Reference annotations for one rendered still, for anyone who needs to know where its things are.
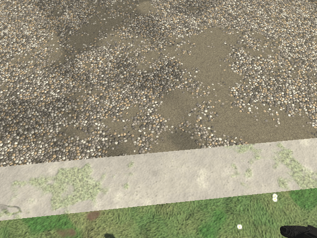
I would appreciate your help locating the right robot hand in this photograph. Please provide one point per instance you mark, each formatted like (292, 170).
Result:
(293, 231)

